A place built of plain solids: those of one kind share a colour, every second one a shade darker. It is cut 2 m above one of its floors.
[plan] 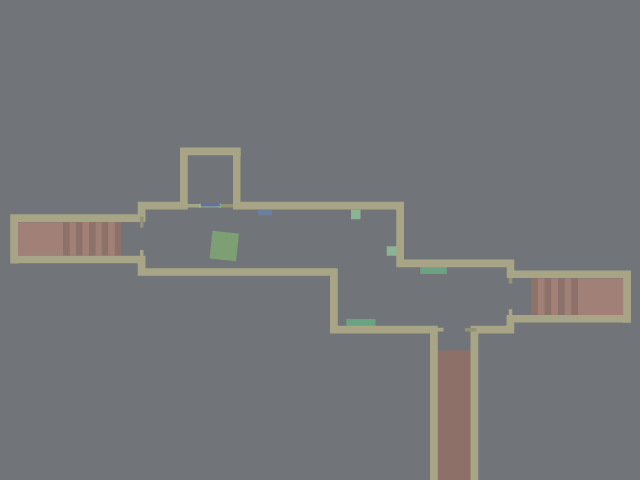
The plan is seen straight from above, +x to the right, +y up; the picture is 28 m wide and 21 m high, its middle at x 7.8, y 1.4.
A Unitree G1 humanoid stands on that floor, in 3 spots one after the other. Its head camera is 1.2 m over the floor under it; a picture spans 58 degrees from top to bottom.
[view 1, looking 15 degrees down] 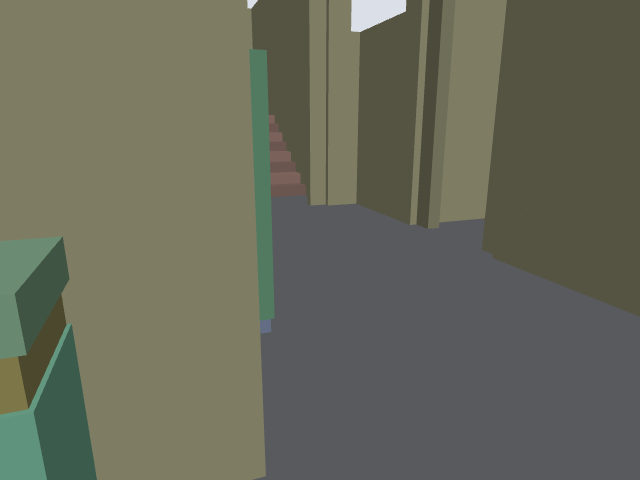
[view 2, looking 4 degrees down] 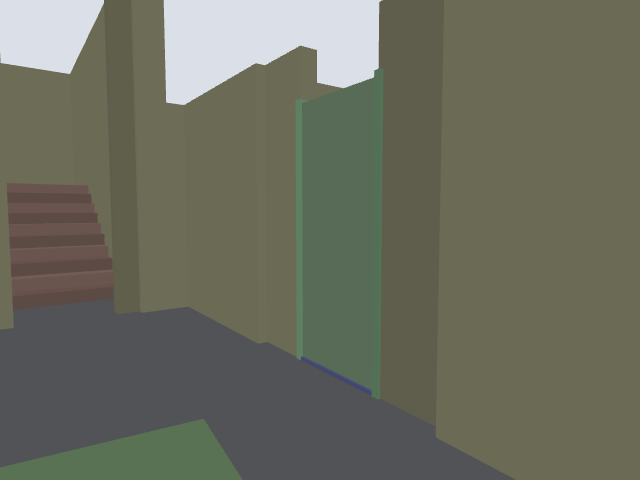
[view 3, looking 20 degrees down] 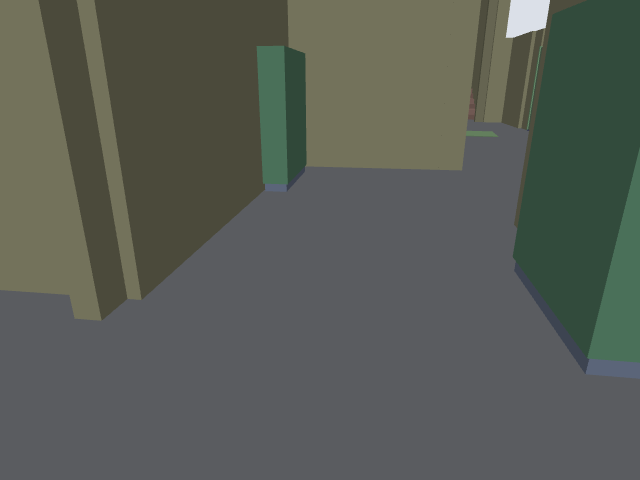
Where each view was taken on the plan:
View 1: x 9.89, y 0.46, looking -20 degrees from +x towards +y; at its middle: ground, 4.64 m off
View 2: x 5.42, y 0.94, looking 144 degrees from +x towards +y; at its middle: leaf_door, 3.22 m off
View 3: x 15.05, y -1.00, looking -172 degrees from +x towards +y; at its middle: ground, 3.51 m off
